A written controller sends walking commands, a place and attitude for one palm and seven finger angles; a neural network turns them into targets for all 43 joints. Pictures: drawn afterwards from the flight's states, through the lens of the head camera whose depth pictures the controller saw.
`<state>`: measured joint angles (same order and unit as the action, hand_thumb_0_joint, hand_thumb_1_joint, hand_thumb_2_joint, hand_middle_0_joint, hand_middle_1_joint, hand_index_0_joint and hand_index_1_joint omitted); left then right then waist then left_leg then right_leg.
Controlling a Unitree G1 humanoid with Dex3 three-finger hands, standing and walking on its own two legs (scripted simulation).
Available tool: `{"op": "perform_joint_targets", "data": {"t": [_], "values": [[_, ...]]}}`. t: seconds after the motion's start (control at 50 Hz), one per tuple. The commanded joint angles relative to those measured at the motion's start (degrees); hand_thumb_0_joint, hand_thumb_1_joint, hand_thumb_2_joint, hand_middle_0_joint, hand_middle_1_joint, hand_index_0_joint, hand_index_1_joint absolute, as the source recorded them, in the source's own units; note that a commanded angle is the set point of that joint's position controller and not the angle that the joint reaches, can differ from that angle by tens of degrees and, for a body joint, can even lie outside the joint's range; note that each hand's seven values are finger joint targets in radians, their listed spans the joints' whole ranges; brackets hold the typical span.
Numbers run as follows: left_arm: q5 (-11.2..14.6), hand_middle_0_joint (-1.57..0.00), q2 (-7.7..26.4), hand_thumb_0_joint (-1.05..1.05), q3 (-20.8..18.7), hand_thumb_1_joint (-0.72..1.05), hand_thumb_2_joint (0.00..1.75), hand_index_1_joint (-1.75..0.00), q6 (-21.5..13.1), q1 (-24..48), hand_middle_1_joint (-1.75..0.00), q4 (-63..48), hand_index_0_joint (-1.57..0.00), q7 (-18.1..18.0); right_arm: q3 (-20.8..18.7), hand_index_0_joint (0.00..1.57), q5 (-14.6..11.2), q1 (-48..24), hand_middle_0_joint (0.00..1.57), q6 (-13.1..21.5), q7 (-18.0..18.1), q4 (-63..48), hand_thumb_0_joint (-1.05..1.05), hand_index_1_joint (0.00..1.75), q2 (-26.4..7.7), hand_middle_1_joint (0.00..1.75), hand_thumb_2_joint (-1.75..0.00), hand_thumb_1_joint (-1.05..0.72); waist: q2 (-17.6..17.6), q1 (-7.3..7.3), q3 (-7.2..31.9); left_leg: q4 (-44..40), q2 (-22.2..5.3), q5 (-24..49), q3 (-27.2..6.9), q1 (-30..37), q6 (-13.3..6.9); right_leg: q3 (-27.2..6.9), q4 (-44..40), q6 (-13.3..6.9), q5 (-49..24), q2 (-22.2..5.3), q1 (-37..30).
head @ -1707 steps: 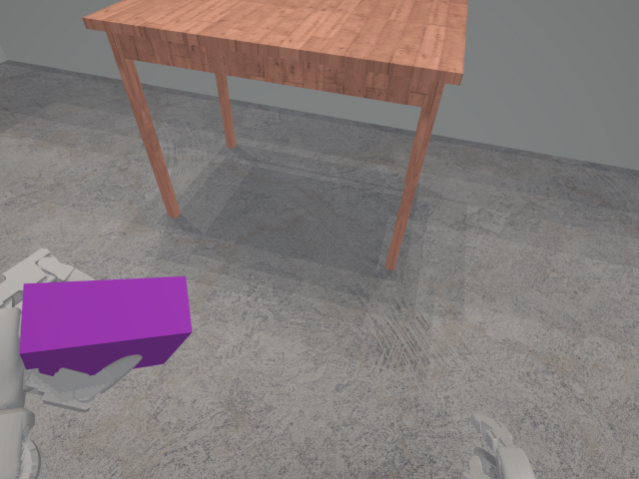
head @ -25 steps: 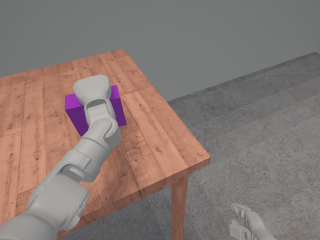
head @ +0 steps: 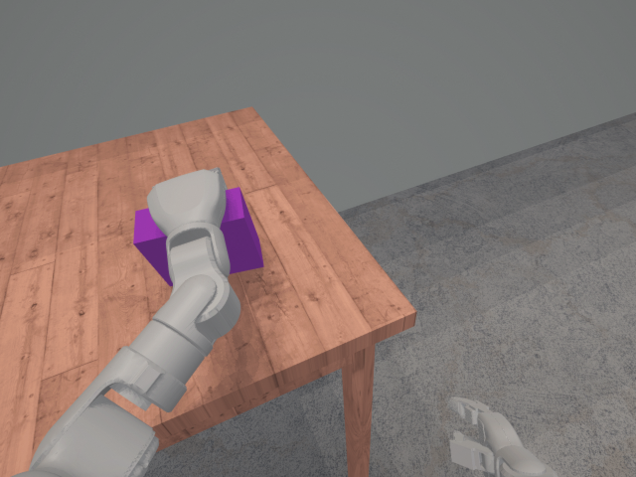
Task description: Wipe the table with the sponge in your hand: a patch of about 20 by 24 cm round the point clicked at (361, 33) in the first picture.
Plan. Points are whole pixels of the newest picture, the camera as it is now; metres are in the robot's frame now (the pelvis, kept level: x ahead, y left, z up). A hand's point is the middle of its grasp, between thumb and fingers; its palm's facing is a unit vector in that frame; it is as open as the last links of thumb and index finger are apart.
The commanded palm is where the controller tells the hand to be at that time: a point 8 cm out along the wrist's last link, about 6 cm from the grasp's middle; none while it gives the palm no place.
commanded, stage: wipe back along the third lane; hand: left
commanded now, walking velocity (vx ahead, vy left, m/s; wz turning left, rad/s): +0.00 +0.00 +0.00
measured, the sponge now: (209, 249) +0.38 +0.19 +0.12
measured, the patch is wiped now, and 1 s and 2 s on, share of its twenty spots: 0.95 0.95 0.95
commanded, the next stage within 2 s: slide back across to the middle lane in 0.44 s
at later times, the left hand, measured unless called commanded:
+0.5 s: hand (217, 258) +0.32 +0.15 +0.17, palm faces +0.27 -0.08 -0.96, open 9.4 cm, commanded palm +0.26 +0.13 +0.17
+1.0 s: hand (205, 262) +0.30 +0.16 +0.18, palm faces +0.29 -0.21 -0.93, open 9.3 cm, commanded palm +0.24 +0.18 +0.20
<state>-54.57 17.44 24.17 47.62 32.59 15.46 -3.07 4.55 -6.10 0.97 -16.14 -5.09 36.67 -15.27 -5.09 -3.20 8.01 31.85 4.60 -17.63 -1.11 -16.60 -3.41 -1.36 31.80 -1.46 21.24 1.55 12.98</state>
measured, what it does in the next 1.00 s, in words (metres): shifts its weight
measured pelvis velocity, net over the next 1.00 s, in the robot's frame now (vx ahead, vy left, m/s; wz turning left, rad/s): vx -0.01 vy -0.05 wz -0.07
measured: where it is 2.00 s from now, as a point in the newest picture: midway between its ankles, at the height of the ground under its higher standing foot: outside the picture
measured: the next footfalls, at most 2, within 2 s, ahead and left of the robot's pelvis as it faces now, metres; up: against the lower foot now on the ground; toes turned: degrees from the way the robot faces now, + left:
none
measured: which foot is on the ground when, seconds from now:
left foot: down 0.00-1.00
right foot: down 0.00-1.00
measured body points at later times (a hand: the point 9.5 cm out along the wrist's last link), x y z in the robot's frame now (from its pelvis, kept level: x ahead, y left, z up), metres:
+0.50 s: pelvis -0.02 -0.03 +0.00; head -0.07 -0.09 +0.45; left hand +0.30 +0.15 +0.22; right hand +0.21 -0.24 -0.08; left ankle -0.02 +0.08 -0.73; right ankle -0.05 -0.11 -0.73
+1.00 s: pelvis -0.01 -0.05 +0.00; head -0.06 -0.11 +0.45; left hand +0.28 +0.16 +0.23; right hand +0.21 -0.28 -0.08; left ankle -0.01 +0.08 -0.73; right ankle -0.05 -0.11 -0.73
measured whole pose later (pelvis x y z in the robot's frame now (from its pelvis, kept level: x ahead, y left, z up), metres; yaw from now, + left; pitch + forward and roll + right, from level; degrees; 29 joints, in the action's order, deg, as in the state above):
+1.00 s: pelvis -0.01 -0.05 +0.00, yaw -4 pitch -2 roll +2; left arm -46.7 24.4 8.8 40.3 6.9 -12.1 -2.9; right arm 3.6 -4.7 -0.4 -13.7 -1.3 36.9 -16.9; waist -6.3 -2.7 4.7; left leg 27.6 0.1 -16.1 1.2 -9.3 0.3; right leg -4.1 29.7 -5.4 19.1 5.9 8.0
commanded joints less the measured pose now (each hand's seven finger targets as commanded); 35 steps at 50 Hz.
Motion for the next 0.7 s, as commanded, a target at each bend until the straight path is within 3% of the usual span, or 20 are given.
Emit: {"op": "perform_joint_targets", "data": {"t": [0.0, 0.04, 0.12, 0.14, 0.16, 0.2, 0.24, 0.32, 0.34, 0.36, 0.4, 0.44, 0.46, 0.5, 0.52, 0.54, 0.56, 0.6, 0.64, 0.68], "values": [[6.2, -1.2, -6.2, 0.0, 2.1, 0.1, 1.3, -1.6, 0.5, 1.1, -1.6, -4.6, -1.2, 4.8, -2.0, 0.2, -0.5, -13.7, 0.2, 2.4, 0.1, -10.3, 0.0, 0.3, -5.5, 0.3, -0.9, -0.9, 10.0, 0.97, 6.0, -3.1, -4.0, 22.3, -0.7, 4.9, 1.3, 2.9, -0.8, -2.7, -26.7, 0.7, -2.4], [7.0, -1.2, -4.1, 0.0, -0.5, 0.1, 1.3, -1.6, -0.1, -1.5, -1.6, -6.9, -1.2, 4.5, -2.1, 0.2, -0.4, -13.9, 0.2, 2.2, 0.0, -10.8, 0.0, 0.3, -5.5, 0.3, -0.9, -0.9, 10.0, 0.25, 5.8, -3.3, -4.0, 21.7, -1.2, 4.3, 1.2, 2.1, -1.4, -2.9, -26.7, 0.9, -3.1], [6.5, -1.2, -5.8, 0.0, 1.9, 0.1, 1.3, -1.6, 0.2, -3.0, -1.6, -8.6, -1.2, 4.2, -2.1, 0.2, -0.7, -14.6, 0.2, 2.0, -0.1, -10.8, 0.0, 0.3, -5.3, 0.3, -0.9, -0.9, 10.8, 0.73, 4.3, -3.6, -3.7, 18.9, -0.2, 4.3, 1.0, 1.8, -1.8, -2.5, -25.2, 0.7, -3.2], [7.3, -1.2, -3.8, 0.0, -0.8, 0.1, 1.3, -1.6, -0.3, -4.7, -1.6, -10.1, -1.2, 3.9, -2.2, 0.2, -0.6, -14.8, 0.2, 1.9, -0.1, -11.1, 0.0, 0.3, -5.4, 0.3, -0.9, -0.9, 10.6, 0.16, 4.4, -3.8, -3.7, 18.5, -0.7, 3.7, 0.9, 1.2, -2.3, -2.6, -25.1, 0.8, -3.6], [6.9, -1.2, -4.8, 0.0, 0.8, 0.1, 1.3, -1.6, -0.2, -4.8, -1.6, -9.8, -1.2, 3.8, -2.0, 0.2, -0.7, -15.0, 0.2, 2.0, -0.1, -11.0, 0.0, 0.3, -5.4, 0.3, -0.9, -0.9, 11.1, 0.55, 3.8, -3.8, -3.6, 18.0, -0.2, 4.0, 0.9, 1.4, -2.0, -2.4, -24.9, 0.6, -3.8], [7.1, -1.2, -4.2, 0.0, 0.2, 0.1, 1.3, -1.6, -0.2, -5.8, -1.6, -10.8, -1.2, 3.6, -2.0, 0.2, -0.8, -15.2, 0.2, 2.0, 0.0, -11.0, 0.0, 0.3, -5.4, 0.3, -0.9, -0.9, 11.3, 0.42, 2.9, -4.2, -3.5, 16.9, 0.0, 3.6, 0.9, 0.8, -2.7, -2.2, -24.2, 0.7, -4.1], [7.6, -1.2, -1.9, 0.0, -2.6, 0.1, 1.3, -1.6, -0.7, -7.5, -1.6, -12.1, -1.2, 3.2, -2.1, 0.2, -0.5, -15.8, 0.2, 2.0, 0.4, -11.3, 0.0, 0.3, -5.5, 0.3, -0.9, -0.9, 11.3, -0.28, 2.7, -4.6, -3.4, 15.9, -0.2, 2.9, 0.9, -0.3, -3.4, -2.3, -23.6, 0.8, -4.7], [7.3, -1.2, -2.7, 0.0, -1.3, 0.1, 1.3, -1.6, -0.7, -7.4, -1.6, -12.3, -1.2, 2.9, -2.0, 0.2, -0.8, -15.8, 0.2, 2.3, 0.8, -10.8, 0.0, 0.3, -5.4, 0.3, -0.9, -0.9, 11.6, 0.24, 1.4, -4.9, -3.2, 14.3, 0.6, 3.3, 0.7, -0.9, -4.3, -1.8, -21.9, 0.6, -4.6], [7.8, -1.2, -0.1, 0.0, -4.4, 0.1, 1.3, -1.6, -1.2, -9.6, -1.6, -12.6, -1.2, 2.6, -2.1, 0.2, -0.7, -16.0, 0.2, 2.3, 0.9, -10.9, 0.0, 0.3, -5.6, 0.3, -0.9, -0.9, 11.0, -0.27, 1.7, -5.2, -3.3, 13.8, 0.2, 2.8, 0.9, -1.9, -4.6, -2.0, -21.5, 0.8, -5.2], [7.5, -1.2, -2.1, 0.0, -2.2, 0.1, 1.3, -1.6, -1.2, -9.9, -1.6, -12.6, -1.2, 2.5, -1.9, 0.2, -0.8, -16.1, 0.2, 2.4, 0.8, -10.9, 0.0, 0.3, -5.5, 0.3, -0.9, -0.9, 11.2, -0.04, 1.7, -5.0, -3.1, 14.2, 0.8, 3.3, 0.9, -1.6, -4.3, -1.8, -22.1, 0.5, -5.5], [7.7, -1.2, -2.7, 0.0, -1.4, 0.1, 1.3, -1.6, -1.1, -10.2, -1.6, -13.6, -1.2, 2.7, -2.0, 0.2, -0.8, -16.4, 0.2, 2.6, 0.8, -10.9, 0.0, 0.3, -5.5, 0.3, -0.9, -0.9, 11.1, 0.11, 1.0, -5.2, -3.0, 13.5, 0.9, 3.1, 0.7, -2.1, -5.0, -1.6, -21.3, 0.5, -5.3], [8.2, -1.2, 0.5, 0.0, -5.1, 0.1, 1.3, -1.6, -1.8, -14.3, -1.6, -14.4, -1.2, 2.4, -2.1, 0.2, -0.6, -16.7, 0.2, 2.9, 0.9, -11.0, 0.0, 0.3, -5.6, 0.3, -0.9, -0.9, 11.3, -0.75, 0.9, -5.2, -3.0, 13.8, 0.7, 2.6, 0.8, -3.6, -5.5, -1.6, -22.5, 0.7, -6.5], [7.9, -1.2, -2.1, 0.0, -2.1, 0.1, 1.3, -1.6, -1.7, -13.5, -1.6, -14.4, -1.2, 2.5, -1.9, 0.2, -0.7, -16.8, 0.2, 2.9, 0.8, -11.0, 0.0, 0.3, -5.5, 0.3, -0.9, -0.9, 11.6, -0.09, 0.6, -5.2, -3.0, 13.6, 1.1, 2.8, 0.8, -3.0, -5.2, -1.4, -22.1, 0.3, -6.3], [8.1, -1.2, -2.3, 0.0, -2.0, 0.1, 1.3, -1.6, -1.8, -13.8, -1.6, -15.4, -1.2, 2.7, -2.0, 0.2, -0.8, -16.8, 0.2, 3.1, 0.8, -10.9, 0.0, 0.3, -5.5, 0.3, -0.9, -0.9, 12.0, -0.01, 0.1, -5.3, -3.0, 13.3, 1.1, 3.1, 0.7, -3.2, -5.8, -1.3, -21.6, 0.4, -5.9], [8.1, -1.2, -1.2, 0.0, -3.0, 0.1, 1.3, -1.6, -1.8, -13.7, -1.6, -16.2, -1.2, 2.5, -2.2, 0.2, -0.7, -16.8, 0.2, 3.2, 0.9, -10.8, 0.0, 0.3, -5.6, 0.3, -0.9, -0.9, 11.7, -0.21, 0.4, -5.1, -2.8, 13.5, 1.3, 3.3, 0.5, -3.7, -6.1, -1.2, -22.4, 0.4, -6.3], [8.4, -1.2, 2.4, 0.0, -6.8, 0.1, 1.3, -1.6, -2.3, -15.1, -1.6, -16.7, -1.2, 2.2, -2.4, 0.2, -0.5, -16.9, 0.2, 3.3, 1.1, -10.6, 0.0, 0.3, -5.8, 0.3, -0.9, -0.9, 11.4, -0.73, 0.5, -5.2, -2.8, 13.2, 1.1, 2.8, 0.7, -4.9, -6.3, -1.2, -22.8, 0.6, -7.0], [8.2, -1.2, 1.6, 0.0, -5.9, 0.1, 1.3, -1.6, -2.3, -15.0, -1.6, -16.9, -1.2, 2.0, -2.1, 0.2, -0.4, -17.0, 0.2, 3.5, 1.3, -10.7, 0.0, 0.3, -5.7, 0.3, -0.9, -0.9, 11.7, -0.67, 0.9, -5.1, -2.7, 13.4, 1.7, 2.8, 0.7, -4.7, -6.0, -0.9, -23.4, 0.2, -7.7], [8.4, -1.2, 3.3, 0.0, -7.5, 0.1, 1.3, -1.6, -2.5, -15.7, -1.6, -18.0, -1.2, 2.1, -2.1, 0.2, -0.3, -17.2, 0.2, 3.9, 1.6, -10.5, 0.0, 0.3, -5.5, 0.3, -0.9, -0.9, 12.5, -0.86, 0.5, -5.2, -2.6, 13.2, 1.8, 2.8, 0.7, -5.7, -6.6, -0.7, -23.8, 0.2, -8.0], [8.4, -1.2, 7.4, 0.0, -11.7, 0.1, 1.3, -1.6, -3.1, -16.6, -1.6, -18.7, -1.2, 1.9, -2.3, 0.2, 0.2, -17.2, 0.2, 4.3, 2.2, -10.1, 0.0, 0.3, -5.8, 0.3, -0.9, -0.9, 12.1, -1.38, 0.2, -5.1, -2.4, 12.9, 1.7, 2.8, 0.7, -7.2, -7.1, -0.6, -23.9, 0.4, -8.3], [8.4, -1.2, 6.4, 0.0, -10.6, 0.1, 1.3, -1.6, -3.2, -15.5, -1.6, -20.0, -1.2, 1.9, -2.1, 0.2, 0.1, -17.5, 0.2, 4.5, 2.6, -10.1, 0.0, 0.3, -5.6, 0.3, -0.9, -0.9, 11.6, -1.05, 0.3, -5.3, -2.4, 13.4, 2.0, 3.3, 0.7, -7.0, -7.2, -0.6, -24.4, 0.2, -8.4]]}}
